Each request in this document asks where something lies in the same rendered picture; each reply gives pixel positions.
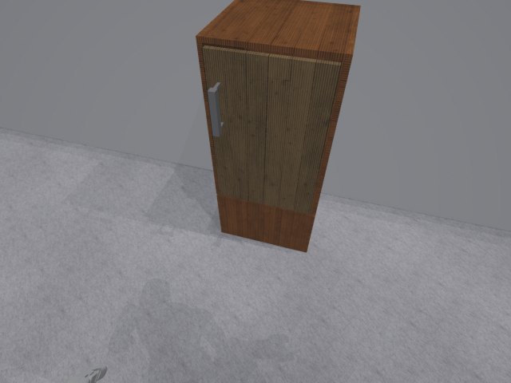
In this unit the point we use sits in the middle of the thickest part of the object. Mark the left robot hand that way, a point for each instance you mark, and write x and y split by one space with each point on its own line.
89 374

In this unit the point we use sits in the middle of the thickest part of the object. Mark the cupboard door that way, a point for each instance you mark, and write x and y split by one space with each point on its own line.
276 111

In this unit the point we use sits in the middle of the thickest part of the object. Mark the handle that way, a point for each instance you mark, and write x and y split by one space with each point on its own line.
214 106

